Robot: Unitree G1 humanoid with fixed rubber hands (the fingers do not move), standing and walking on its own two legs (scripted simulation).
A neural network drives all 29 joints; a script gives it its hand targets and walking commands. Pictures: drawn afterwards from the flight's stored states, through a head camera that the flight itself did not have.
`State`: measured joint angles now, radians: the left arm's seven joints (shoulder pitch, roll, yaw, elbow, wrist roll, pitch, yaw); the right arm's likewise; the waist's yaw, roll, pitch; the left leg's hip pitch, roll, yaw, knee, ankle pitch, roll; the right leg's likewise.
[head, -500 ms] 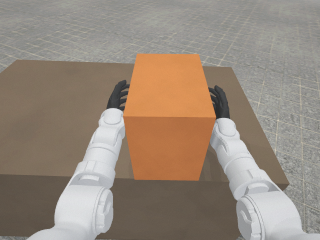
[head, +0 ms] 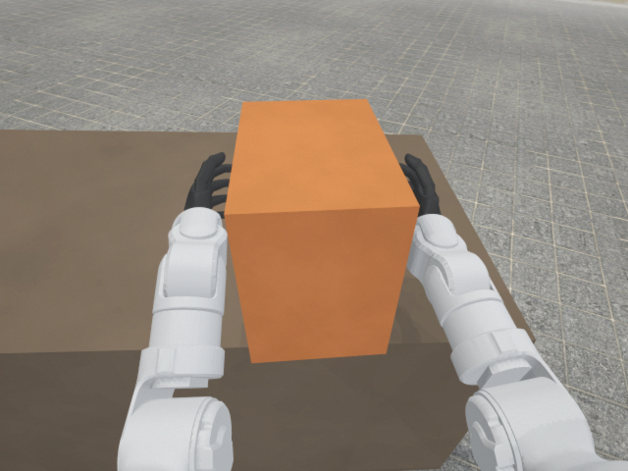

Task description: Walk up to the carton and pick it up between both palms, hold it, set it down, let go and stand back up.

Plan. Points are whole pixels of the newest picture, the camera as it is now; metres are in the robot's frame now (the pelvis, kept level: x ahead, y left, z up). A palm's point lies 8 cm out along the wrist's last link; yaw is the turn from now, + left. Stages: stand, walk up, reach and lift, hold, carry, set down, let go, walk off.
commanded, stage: reach and lift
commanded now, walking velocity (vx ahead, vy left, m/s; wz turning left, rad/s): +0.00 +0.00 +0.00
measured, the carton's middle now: (312, 224) +0.41 -0.01 +0.13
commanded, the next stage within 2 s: hold in 0.80 s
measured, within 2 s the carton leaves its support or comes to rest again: neither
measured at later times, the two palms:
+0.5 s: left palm (199, 188) +0.40 +0.13 +0.21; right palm (422, 182) +0.38 -0.14 +0.21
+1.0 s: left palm (217, 183) +0.39 +0.11 +0.22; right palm (441, 187) +0.37 -0.17 +0.21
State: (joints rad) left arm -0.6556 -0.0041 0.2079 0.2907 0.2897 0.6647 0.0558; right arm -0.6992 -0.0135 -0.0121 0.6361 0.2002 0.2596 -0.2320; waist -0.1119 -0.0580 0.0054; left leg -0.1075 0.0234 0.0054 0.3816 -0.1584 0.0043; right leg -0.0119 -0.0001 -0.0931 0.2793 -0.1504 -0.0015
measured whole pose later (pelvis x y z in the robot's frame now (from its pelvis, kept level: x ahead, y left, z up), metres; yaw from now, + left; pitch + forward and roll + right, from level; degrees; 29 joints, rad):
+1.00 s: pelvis +0.02 +0.00 +0.00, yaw -2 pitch -7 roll -2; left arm -0.66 -0.03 0.22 0.14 0.27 0.83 0.07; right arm -0.74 -0.11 0.09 0.47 0.35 0.46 -0.29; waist -0.12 0.02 -0.02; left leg -0.07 0.01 0.00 0.39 -0.20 0.01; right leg 0.02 0.01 -0.04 0.26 -0.17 0.01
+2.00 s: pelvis +0.01 +0.01 +0.00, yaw -2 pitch -4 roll -2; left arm -0.79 0.00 0.26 0.34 0.23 0.81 0.08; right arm -0.92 -0.12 0.04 0.67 0.35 0.50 -0.28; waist -0.08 0.01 -0.12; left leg -0.15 0.01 -0.02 0.41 -0.19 0.01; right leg -0.06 0.02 -0.02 0.29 -0.15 0.01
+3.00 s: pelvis +0.00 -0.01 +0.00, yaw -2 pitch -5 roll -1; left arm -0.87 0.04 0.32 0.40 0.24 0.84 0.02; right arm -1.00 -0.09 -0.01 0.71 0.33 0.57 -0.31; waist -0.07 0.01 -0.12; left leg -0.15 0.02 -0.04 0.39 -0.17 -0.01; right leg -0.07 0.04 -0.01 0.31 -0.16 -0.02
